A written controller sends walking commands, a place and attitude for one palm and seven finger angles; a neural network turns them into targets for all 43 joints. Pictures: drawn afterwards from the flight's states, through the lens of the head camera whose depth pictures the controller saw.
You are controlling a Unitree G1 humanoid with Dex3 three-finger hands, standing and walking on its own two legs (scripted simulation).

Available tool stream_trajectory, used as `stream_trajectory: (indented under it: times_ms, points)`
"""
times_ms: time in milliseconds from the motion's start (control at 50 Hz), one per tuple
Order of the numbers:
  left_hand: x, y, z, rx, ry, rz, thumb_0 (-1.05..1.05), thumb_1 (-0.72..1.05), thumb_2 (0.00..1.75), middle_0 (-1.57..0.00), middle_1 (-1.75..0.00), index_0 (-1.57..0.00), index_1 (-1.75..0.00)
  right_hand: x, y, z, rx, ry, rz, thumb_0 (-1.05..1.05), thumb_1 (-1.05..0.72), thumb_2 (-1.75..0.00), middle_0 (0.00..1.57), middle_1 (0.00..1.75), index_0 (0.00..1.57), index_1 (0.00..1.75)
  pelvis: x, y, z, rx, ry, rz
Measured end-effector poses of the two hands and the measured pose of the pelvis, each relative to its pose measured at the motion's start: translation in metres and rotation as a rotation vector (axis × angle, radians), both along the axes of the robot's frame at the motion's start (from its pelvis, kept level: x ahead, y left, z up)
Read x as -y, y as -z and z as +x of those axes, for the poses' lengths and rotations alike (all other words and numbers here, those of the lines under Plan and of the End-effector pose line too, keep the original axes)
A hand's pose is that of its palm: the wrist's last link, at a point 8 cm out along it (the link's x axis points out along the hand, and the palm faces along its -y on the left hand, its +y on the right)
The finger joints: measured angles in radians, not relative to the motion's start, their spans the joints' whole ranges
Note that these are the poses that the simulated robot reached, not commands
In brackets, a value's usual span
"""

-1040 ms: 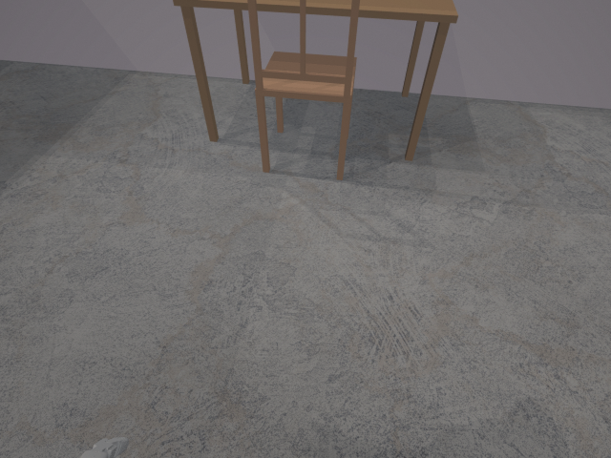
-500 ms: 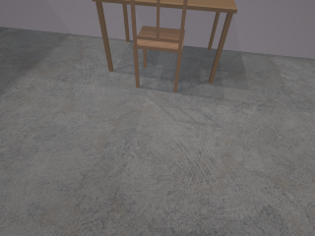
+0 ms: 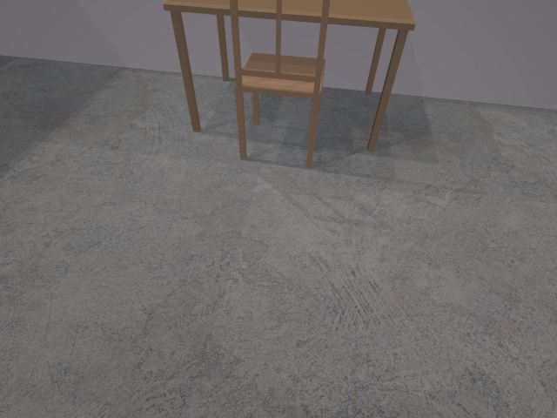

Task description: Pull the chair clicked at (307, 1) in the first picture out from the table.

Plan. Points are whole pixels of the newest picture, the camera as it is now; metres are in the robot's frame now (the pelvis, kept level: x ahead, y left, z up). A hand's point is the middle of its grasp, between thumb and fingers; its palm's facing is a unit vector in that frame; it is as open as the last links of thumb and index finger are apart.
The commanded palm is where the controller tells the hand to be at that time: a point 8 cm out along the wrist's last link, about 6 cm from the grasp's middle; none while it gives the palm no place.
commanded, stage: look at it before walking up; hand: left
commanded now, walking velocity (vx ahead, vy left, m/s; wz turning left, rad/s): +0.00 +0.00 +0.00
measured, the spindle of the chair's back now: (278, 33) +1.59 +0.08 -0.06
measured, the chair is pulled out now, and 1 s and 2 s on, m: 0.00 0.00 0.00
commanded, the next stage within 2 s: walk to a spot facing it in 0.40 s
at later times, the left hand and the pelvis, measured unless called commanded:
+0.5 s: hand out of the picture +0.07 +0.25 -0.16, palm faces -0.04 -0.94 -0.33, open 7.3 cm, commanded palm none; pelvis +0.00 +0.00 +0.00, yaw +0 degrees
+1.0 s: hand out of the picture +0.08 +0.20 -0.20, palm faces -0.07 -0.99 -0.12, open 7.3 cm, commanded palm none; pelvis +0.12 +0.03 -0.02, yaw -4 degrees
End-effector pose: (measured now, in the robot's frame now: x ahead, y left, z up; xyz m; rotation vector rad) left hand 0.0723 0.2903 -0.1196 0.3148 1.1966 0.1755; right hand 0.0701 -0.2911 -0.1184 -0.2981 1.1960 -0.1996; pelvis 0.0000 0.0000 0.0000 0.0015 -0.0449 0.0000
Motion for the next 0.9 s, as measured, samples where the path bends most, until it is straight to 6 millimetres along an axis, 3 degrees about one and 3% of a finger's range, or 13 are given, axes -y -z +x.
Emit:
stream_trajectory:
  times_ms: [300,580,800,900]
  points:
    - [0.000,0.002,-0.012,-0.040,-0.009,0.000,0.00,0.91,0.89,-0.20,-0.30,-0.21,-0.30,0.001,0.001,-0.006,-0.029,0.002,-0.002,0.01,-0.90,-0.90,0.21,0.30,0.20,0.29,0.001,-0.001,0.000,-0.006,-0.001,-0.001]
    - [0.003,0.003,-0.008,-0.045,-0.013,0.003,0.00,0.91,0.89,-0.20,-0.30,-0.21,-0.30,-0.002,0.003,0.001,-0.028,-0.002,0.006,0.01,-0.90,-0.90,0.21,0.30,0.20,0.29,0.002,0.000,0.006,-0.012,0.005,0.000]
    - [0.043,0.038,-0.031,-0.186,-0.062,-0.131,0.00,0.91,0.89,-0.20,-0.30,-0.20,-0.30,-0.042,0.031,-0.019,-0.144,0.068,0.094,0.01,-0.90,-0.90,0.20,0.30,0.20,0.29,-0.002,0.014,0.053,-0.035,0.031,-0.025]
    - [0.048,0.052,-0.036,-0.283,-0.104,-0.190,0.00,0.91,0.89,-0.20,-0.30,-0.21,-0.30,-0.067,0.032,-0.010,-0.183,0.118,0.096,0.01,-0.91,-0.90,0.20,0.30,0.20,0.29,-0.017,0.020,0.088,-0.050,0.045,-0.022]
